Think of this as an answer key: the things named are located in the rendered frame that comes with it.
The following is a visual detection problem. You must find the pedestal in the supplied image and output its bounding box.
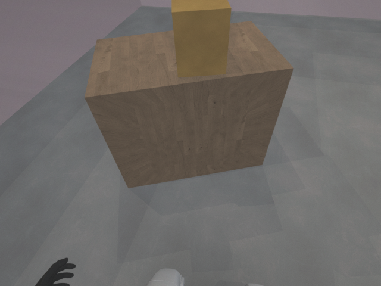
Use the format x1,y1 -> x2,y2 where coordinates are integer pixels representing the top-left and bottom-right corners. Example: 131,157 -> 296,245
85,21 -> 294,188

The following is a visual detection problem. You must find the carton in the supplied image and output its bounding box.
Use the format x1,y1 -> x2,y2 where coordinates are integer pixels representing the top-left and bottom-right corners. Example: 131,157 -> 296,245
171,0 -> 232,77

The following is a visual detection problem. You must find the left robot thigh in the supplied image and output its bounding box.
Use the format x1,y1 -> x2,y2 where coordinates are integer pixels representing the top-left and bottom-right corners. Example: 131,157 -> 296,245
145,268 -> 185,286

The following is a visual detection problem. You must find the robot left hand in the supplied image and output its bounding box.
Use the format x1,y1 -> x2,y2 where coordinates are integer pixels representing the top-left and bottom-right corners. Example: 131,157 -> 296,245
35,258 -> 76,286

